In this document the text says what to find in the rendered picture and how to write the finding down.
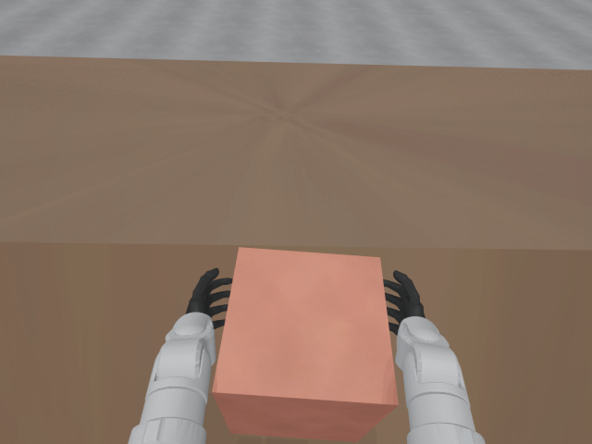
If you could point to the right robot forearm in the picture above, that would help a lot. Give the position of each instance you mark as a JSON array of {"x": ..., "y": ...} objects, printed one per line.
[{"x": 435, "y": 393}]

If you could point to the right robot hand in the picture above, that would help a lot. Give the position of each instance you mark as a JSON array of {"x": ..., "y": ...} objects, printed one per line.
[{"x": 409, "y": 302}]

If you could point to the left robot hand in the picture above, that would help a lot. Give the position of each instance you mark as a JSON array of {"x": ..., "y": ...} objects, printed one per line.
[{"x": 202, "y": 299}]

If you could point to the left robot forearm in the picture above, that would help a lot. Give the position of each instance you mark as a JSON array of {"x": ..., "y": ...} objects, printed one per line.
[{"x": 177, "y": 393}]

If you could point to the carton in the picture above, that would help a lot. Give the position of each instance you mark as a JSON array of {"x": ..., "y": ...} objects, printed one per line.
[{"x": 305, "y": 350}]

